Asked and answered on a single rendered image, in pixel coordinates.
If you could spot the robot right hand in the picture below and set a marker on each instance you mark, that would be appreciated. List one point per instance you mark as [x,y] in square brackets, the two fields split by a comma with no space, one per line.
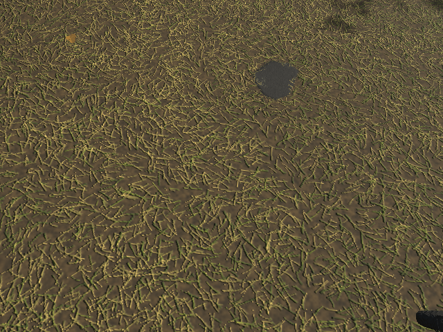
[431,319]

